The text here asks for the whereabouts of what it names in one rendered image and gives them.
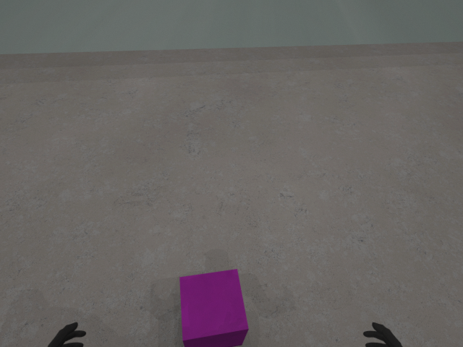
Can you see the robot left hand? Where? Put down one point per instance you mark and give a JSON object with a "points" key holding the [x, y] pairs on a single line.
{"points": [[65, 334]]}

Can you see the robot right hand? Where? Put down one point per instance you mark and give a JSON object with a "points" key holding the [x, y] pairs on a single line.
{"points": [[384, 334]]}

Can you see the carton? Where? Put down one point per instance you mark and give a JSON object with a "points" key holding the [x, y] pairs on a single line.
{"points": [[213, 311]]}

